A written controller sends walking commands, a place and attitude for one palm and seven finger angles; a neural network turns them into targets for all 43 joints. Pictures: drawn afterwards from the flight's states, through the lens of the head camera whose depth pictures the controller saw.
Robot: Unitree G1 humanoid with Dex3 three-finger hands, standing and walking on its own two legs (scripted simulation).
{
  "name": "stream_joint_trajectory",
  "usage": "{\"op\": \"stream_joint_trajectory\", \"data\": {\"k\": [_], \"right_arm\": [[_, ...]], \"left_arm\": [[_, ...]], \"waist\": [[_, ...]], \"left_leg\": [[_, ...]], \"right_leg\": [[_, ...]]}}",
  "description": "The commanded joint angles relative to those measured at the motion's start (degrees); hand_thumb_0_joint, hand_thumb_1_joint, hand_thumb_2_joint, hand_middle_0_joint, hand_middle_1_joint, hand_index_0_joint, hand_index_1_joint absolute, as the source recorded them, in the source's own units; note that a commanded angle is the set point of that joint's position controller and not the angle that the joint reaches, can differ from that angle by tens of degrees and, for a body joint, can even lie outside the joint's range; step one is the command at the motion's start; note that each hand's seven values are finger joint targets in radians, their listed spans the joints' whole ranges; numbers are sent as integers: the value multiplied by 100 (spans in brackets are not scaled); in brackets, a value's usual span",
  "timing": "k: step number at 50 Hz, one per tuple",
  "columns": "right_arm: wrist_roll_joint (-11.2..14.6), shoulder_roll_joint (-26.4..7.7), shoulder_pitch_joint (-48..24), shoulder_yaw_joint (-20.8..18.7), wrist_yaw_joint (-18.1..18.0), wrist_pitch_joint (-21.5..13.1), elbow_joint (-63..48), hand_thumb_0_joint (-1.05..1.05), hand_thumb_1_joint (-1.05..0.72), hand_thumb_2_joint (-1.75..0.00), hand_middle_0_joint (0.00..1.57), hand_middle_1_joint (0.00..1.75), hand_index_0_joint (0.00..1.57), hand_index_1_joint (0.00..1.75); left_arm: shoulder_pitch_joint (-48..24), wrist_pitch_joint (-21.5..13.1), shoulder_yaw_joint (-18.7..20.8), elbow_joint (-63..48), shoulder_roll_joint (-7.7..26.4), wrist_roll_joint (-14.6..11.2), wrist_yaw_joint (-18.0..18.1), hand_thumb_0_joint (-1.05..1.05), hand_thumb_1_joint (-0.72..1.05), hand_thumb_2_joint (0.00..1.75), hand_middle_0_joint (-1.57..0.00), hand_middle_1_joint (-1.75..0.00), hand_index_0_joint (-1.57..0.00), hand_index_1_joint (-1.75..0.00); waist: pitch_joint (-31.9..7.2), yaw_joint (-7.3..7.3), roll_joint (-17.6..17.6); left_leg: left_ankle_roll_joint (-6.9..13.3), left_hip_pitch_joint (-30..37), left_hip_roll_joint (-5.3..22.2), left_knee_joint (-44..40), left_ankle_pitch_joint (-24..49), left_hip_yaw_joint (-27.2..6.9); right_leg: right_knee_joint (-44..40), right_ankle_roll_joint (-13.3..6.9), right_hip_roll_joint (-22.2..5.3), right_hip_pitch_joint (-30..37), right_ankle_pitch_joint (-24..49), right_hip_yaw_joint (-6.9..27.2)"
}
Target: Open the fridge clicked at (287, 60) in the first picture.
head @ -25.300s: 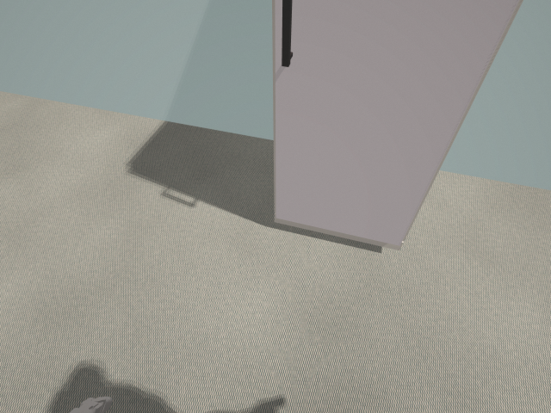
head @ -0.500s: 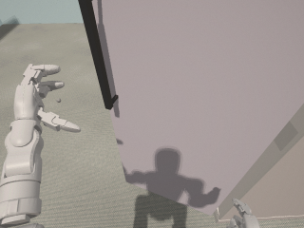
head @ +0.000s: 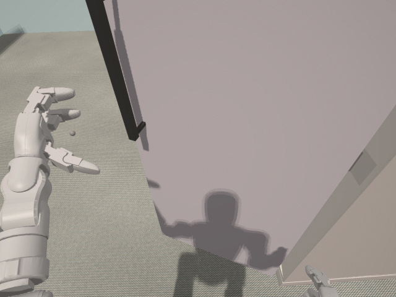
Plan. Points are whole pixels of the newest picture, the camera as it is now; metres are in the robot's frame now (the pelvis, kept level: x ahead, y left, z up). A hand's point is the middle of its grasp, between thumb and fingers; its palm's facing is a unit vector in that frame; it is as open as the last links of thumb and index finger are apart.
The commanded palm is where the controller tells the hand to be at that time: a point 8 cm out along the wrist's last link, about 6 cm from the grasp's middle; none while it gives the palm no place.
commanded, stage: draw the hand back to the body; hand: left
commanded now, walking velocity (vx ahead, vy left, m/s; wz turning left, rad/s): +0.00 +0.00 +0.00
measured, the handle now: (123, 77) +0.48 +0.20 +0.21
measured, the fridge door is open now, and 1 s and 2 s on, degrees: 66 66 66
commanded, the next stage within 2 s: step back with the hand held close in 1.58 s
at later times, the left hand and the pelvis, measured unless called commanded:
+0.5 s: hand (52, 169) +0.27 +0.27 +0.17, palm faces +0.07 -1.00 -0.06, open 14.6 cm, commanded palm +0.23 +0.32 +0.18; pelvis +0.01 +0.01 +0.00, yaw +0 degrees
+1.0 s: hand (36, 185) +0.24 +0.28 +0.17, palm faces +0.46 -0.82 -0.32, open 10.8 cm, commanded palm +0.18 +0.32 +0.18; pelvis +0.01 +0.02 +0.01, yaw -1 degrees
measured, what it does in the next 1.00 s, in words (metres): stands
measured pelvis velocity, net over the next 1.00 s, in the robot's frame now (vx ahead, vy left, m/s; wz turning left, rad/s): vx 0.01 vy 0.02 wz -0.02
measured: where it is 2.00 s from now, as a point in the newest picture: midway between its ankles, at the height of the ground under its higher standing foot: outside the picture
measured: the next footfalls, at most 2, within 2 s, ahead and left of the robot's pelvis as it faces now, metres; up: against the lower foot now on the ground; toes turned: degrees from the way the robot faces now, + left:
none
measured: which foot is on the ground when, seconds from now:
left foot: down 0.00-1.00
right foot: down 0.00-1.00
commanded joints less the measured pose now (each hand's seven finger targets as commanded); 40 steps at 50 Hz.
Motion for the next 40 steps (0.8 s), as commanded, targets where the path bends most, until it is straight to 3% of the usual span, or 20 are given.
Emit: {"op": "stream_joint_trajectory", "data": {"k": [1,2,5,7,10,11,14,16,19,22,25,26,27,28,29,30,31,34,35,40], "right_arm": [[150,-908,-708,-304,-70,-289,-877,0,-90,-90,20,30,20,30],[224,-870,-761,-290,-119,-306,-1037,0,-90,-90,20,30,20,30],[242,-904,-930,-211,-164,-384,-1305,0,-90,-90,20,30,20,30],[259,-889,-897,-175,-106,-404,-1421,0,-90,-90,20,30,20,30],[230,-882,-908,-218,16,-453,-1601,0,-90,-90,20,30,20,30],[252,-872,-888,-218,34,-453,-1599,0,-90,-90,20,30,20,30],[295,-875,-908,-225,34,-457,-1621,0,-90,-90,20,30,20,30],[310,-879,-943,-218,-5,-481,-1612,0,-90,-90,20,30,20,30],[286,-864,-1025,-158,-89,-534,-1590,0,-90,-90,20,30,20,30],[232,-857,-1057,-124,-135,-567,-1524,0,-90,-90,20,30,20,30],[202,-825,-1142,-78,-131,-585,-1498,0,-90,-90,20,30,20,30],[-122,-625,-989,-53,1,-684,-1496,0,-90,-90,20,30,20,30],[-157,-648,-965,-81,48,-676,-1298,0,-90,-90,20,30,20,30],[-141,-612,-968,-85,106,-618,-1270,0,-90,-90,20,30,20,30],[-137,-613,-1017,-115,129,-577,-1298,0,-90,-90,20,30,20,30],[-169,-637,-987,-157,131,-563,-1248,0,-90,-90,20,30,20,30],[-196,-648,-981,-182,151,-552,-1261,0,-90,-90,20,30,20,30],[-237,-576,-1034,-188,141,-501,-1193,0,-90,-90,20,30,20,30],[-247,-598,-1047,-197,127,-480,-1135,0,-90,-90,20,30,20,30],[-288,-598,-1090,-257,118,-389,-1076,0,-90,-90,20,30,20,30]], "left_arm": [[-1446,171,536,-642,1586,-590,-529,0,-55,20,-25,-115,-25,-115],[-1759,462,647,-1218,1803,-772,-865,0,-55,20,-25,-115,-25,-115],[-1378,1124,1076,-1534,2184,-1124,-1580,0,-55,20,-25,-115,-25,-115],[-1007,1288,1349,-1643,2342,-1316,-1865,0,-55,20,-25,-115,-25,-115],[-369,1217,1512,-1926,2145,-1416,-1747,0,-55,20,-25,-115,-25,-115],[-305,1217,1460,-1944,2037,-1442,-1700,0,-55,20,-25,-115,-25,-115],[-380,1291,1066,-2035,1661,-1408,-1653,0,-55,20,-25,-115,-25,-115],[-542,1307,818,-2321,1522,-1349,-1633,0,-55,20,-25,-115,-25,-115],[-803,1263,654,-2681,1482,-1294,-1616,0,-55,20,-25,-115,-25,-115],[-643,1219,857,-2834,1662,-1294,-1588,0,-48,24,-25,-111,-25,-111],[-407,1228,871,-3043,1629,-1302,-1592,0,-37,29,-24,-104,-24,-104],[-228,598,971,-3715,1822,-482,-345,0,-33,31,-24,-102,-24,-102],[754,499,686,-3046,1062,-400,169,0,-30,32,-24,-100,-24,-100],[1028,375,432,-3226,720,-279,470,0,-26,34,-24,-98,-24,-98],[1031,232,380,-3638,725,-180,684,0,-22,36,-24,-96,-24,-96],[1028,87,408,-3914,807,-70,862,0,-19,37,-24,-94,-24,-94],[987,-26,524,-4188,950,15,1011,0,-15,39,-24,-92,-24,-92],[1142,-205,371,-4143,747,198,1265,0,-4,44,-23,-85,-23,-85],[1265,-224,334,-4037,717,238,1303,0,-1,46,-23,-83,-23,-83],[1647,-377,443,-4255,780,350,1425,0,17,55,-22,-73,-22,-73]], "waist": [[-1653,85,-143],[-1769,155,-49],[-1802,271,196],[-1512,269,-66],[-1319,341,-197],[-1262,286,-186],[-889,158,-149],[-873,102,88],[-849,66,288],[-971,129,251],[-1048,189,363],[-267,247,180],[-5,152,18],[-22,158,30],[-192,166,309],[-471,179,254],[-780,184,460],[-616,178,445],[-452,171,272],[-629,238,252]], "left_leg": [[222,665,-162,-410,583,-35],[243,761,-175,-420,738,-20],[266,867,-220,-351,1284,-24],[262,731,-228,-309,1320,-46],[224,652,-196,-247,1258,-38],[212,635,-185,-243,1187,-22],[206,658,-168,-266,782,-11],[210,807,-161,-277,728,-8],[220,973,-170,-382,612,-106],[223,1048,-168,-434,697,-150],[206,1100,-159,-456,809,-153],[110,777,-148,-550,680,-85],[52,656,-110,-658,336,-83],[37,688,-74,-803,90,-117],[55,829,-70,-866,0,-85],[80,956,-70,-879,106,-33],[76,1113,-53,-912,158,-14],[79,1150,-52,-1046,243,5],[99,1115,-39,-1057,298,13],[97,1257,-47,-1096,746,-1]], "right_leg": [[-465,63,-98,577,1124,413],[-468,79,-114,755,1388,410],[-354,81,-135,987,2195,386],[-352,170,-144,888,2433,419],[-333,162,-116,714,2204,410],[-348,185,-133,627,2147,436],[-524,175,-51,211,1293,439],[-554,138,-12,109,1072,392],[-637,92,57,47,765,321],[-658,65,63,185,836,286],[-662,33,57,325,955,275],[-991,64,10,100,693,314],[-1047,64,5,23,385,199],[-1073,63,18,86,136,179],[-1083,53,16,177,90,224],[-1077,38,18,375,215,240],[-1065,34,29,490,256,257],[-1115,23,60,586,308,244],[-1177,27,67,583,340,249],[-1151,11,60,873,678,231]]}}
